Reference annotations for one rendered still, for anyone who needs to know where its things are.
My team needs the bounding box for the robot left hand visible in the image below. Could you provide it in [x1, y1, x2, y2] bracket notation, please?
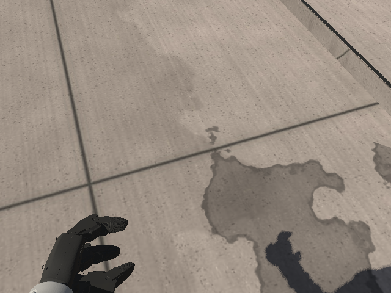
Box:
[40, 214, 135, 293]

